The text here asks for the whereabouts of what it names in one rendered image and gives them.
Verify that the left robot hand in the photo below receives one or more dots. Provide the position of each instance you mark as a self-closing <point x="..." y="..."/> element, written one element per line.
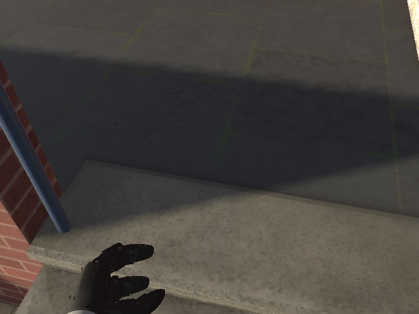
<point x="100" y="293"/>

